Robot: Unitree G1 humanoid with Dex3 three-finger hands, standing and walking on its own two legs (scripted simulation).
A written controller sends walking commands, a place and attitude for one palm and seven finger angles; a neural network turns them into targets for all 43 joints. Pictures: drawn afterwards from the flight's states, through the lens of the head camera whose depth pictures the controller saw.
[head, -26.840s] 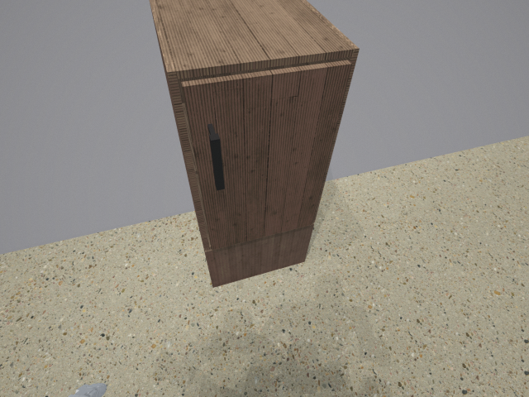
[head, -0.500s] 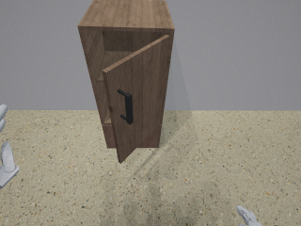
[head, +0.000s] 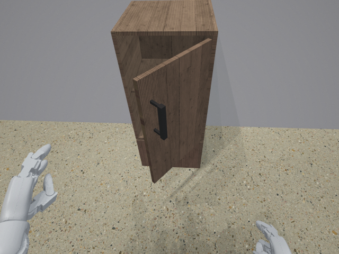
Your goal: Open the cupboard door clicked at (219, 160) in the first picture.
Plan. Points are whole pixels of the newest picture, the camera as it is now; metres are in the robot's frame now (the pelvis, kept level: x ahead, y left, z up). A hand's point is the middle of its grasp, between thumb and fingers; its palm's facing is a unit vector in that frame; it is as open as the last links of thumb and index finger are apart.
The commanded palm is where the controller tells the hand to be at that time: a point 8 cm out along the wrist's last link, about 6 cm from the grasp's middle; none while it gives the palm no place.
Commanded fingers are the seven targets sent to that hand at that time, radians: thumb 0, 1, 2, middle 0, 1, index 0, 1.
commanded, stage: let the arm hang, fingers relaxed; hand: left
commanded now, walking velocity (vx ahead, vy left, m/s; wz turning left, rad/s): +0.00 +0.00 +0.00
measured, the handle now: (158, 120) +0.54 +0.10 -0.02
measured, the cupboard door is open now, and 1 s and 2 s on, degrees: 50 50 50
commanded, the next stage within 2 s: look to check the result in 1.02 s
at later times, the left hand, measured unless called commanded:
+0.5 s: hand out of the picture -0.08 +0.14 -0.16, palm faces +0.08 -0.98 -0.18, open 7.3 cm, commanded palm none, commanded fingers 0.00 0.90 0.90 -0.20 -0.30 -0.20 -0.30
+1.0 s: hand out of the picture +0.01 +0.11 -0.17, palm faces +0.09 -0.99 -0.14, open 7.3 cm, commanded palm none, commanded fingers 0.00 0.90 0.90 -0.20 -0.30 -0.20 -0.30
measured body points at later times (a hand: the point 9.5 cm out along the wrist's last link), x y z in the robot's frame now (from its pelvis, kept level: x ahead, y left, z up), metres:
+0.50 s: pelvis +0.02 -0.01 +0.01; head +0.04 -0.01 +0.45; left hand -0.09 +0.20 -0.15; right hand +0.00 -0.23 -0.15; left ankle +0.10 +0.11 -0.73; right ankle -0.08 -0.09 -0.73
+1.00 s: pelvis +0.03 -0.03 +0.00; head +0.03 -0.03 +0.45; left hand +0.01 +0.16 -0.16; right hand +0.01 -0.24 -0.16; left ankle +0.10 +0.11 -0.73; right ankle -0.08 -0.10 -0.73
